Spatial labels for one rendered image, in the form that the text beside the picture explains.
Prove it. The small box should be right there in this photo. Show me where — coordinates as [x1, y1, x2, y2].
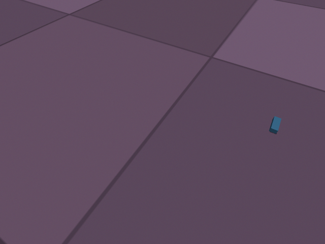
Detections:
[269, 116, 281, 134]

